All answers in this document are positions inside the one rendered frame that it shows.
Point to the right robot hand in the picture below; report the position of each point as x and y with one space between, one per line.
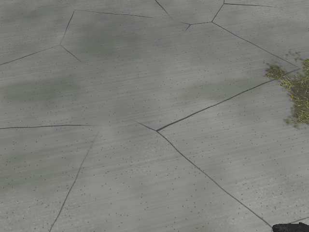
290 227

